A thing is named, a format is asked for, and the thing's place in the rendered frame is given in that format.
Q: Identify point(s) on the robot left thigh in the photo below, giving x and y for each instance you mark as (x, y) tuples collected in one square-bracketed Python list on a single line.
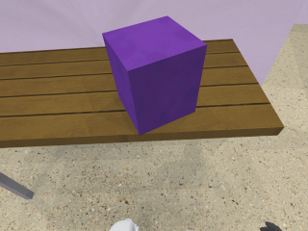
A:
[(125, 225)]

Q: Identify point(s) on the table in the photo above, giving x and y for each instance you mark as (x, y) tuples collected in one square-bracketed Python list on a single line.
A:
[(69, 97)]

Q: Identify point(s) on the carton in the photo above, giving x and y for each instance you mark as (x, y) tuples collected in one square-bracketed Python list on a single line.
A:
[(157, 67)]

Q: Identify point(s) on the right robot hand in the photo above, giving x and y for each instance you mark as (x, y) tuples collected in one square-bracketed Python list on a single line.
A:
[(270, 227)]

